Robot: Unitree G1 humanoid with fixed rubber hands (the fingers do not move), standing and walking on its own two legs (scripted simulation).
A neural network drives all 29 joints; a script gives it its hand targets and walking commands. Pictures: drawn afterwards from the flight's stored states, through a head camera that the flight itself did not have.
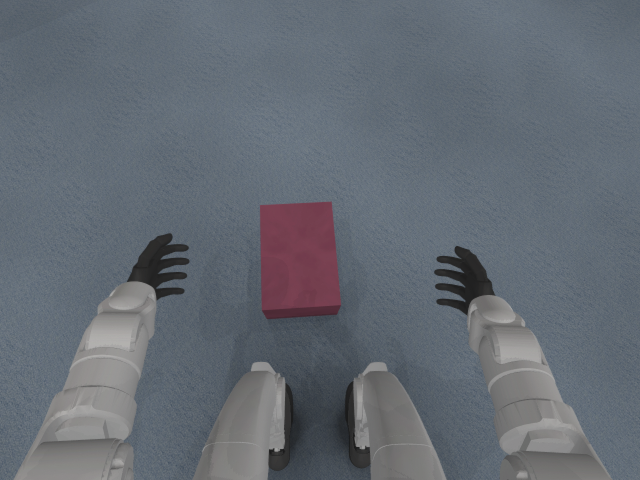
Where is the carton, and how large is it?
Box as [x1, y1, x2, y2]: [260, 202, 340, 318]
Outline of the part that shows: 331,202 260,205 261,296 262,311 267,318 336,314 340,306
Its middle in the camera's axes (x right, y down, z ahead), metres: -0.06 +0.07 +1.10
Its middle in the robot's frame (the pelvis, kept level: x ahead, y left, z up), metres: +0.53 +0.05 -0.62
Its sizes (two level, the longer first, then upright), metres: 0.293 0.201 0.142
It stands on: the floor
